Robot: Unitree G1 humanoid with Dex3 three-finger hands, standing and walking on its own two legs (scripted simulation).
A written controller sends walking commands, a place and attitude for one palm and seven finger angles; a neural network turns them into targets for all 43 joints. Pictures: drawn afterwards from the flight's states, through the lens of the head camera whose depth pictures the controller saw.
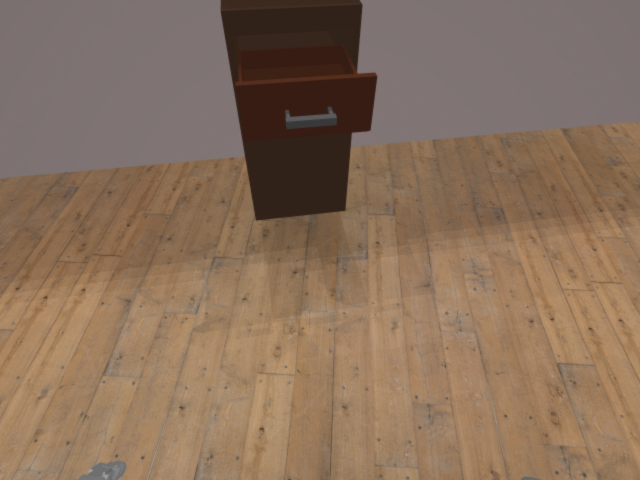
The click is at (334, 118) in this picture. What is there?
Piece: drawer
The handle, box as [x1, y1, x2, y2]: [285, 107, 336, 128]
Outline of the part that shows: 336,116 335,113 332,112 331,107 328,107 328,114 290,117 288,110 285,110 287,128 336,124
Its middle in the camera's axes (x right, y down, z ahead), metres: -0.03 -0.31 +1.00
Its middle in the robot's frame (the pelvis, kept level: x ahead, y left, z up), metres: +0.95 +0.08 -0.07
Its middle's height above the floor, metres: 0.70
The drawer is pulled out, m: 0.29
